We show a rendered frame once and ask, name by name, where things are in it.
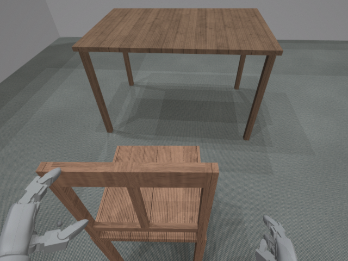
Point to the table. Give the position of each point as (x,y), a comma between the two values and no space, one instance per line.
(235,31)

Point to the left robot hand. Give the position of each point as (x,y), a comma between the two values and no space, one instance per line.
(16,236)

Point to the chair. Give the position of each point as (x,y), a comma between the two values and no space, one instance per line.
(152,193)

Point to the right robot hand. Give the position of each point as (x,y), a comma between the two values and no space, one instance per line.
(282,248)

